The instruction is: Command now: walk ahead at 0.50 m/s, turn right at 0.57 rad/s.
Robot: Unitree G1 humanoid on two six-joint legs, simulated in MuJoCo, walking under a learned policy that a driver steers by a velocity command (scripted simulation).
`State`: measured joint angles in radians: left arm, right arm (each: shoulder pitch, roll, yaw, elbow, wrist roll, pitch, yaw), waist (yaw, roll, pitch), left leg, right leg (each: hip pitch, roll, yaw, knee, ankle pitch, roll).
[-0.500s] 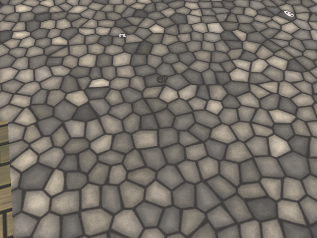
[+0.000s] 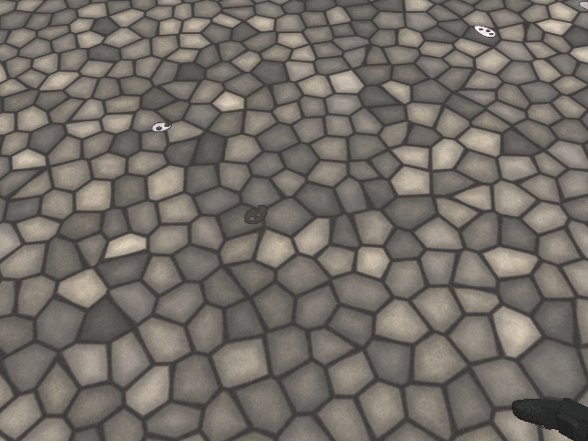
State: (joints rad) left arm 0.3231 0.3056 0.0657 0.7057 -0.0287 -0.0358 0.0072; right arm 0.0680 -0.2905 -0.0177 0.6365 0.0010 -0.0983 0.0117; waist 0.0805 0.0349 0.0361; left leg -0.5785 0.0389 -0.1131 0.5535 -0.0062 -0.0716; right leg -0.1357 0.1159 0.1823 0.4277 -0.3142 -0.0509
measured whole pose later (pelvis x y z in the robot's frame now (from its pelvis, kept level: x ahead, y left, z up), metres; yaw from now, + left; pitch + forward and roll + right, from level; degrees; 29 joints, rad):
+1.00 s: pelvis +0.51 -0.03 +0.00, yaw +6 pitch +1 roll -3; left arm 0.33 0.28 0.08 0.84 -0.01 -0.08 0.00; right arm 0.12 -0.27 -0.05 0.70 0.02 -0.02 0.04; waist 0.08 0.04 0.04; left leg -0.64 0.10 -0.01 0.68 -0.01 0.02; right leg 0.08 0.02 -0.24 0.22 -0.31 0.01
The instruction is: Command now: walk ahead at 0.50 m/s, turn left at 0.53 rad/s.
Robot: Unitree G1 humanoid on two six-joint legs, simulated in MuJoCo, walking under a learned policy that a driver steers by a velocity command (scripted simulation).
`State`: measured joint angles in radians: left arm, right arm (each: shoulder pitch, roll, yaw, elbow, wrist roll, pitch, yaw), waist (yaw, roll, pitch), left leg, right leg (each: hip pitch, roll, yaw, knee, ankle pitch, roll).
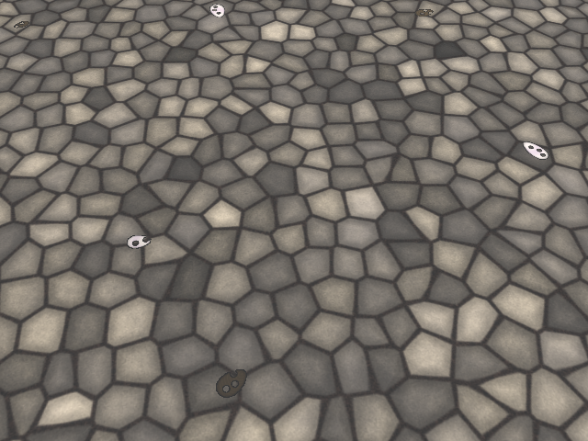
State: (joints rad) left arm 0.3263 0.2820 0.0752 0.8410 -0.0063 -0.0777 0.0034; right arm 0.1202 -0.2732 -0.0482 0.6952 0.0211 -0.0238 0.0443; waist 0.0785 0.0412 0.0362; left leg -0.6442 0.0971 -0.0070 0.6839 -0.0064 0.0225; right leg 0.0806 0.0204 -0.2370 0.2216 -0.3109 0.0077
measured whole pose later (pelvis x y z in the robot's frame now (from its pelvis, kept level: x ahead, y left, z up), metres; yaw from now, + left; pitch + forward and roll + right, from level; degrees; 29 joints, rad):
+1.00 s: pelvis +0.53 +0.06 +0.01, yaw +8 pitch +1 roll -1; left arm 0.28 0.27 0.03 0.82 -0.01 -0.04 0.01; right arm 0.11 -0.26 -0.03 0.70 -0.01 -0.06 0.00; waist 0.06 0.04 0.04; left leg -0.53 0.03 -0.07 0.58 -0.03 -0.03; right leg -0.12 0.11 0.07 0.35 -0.24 -0.07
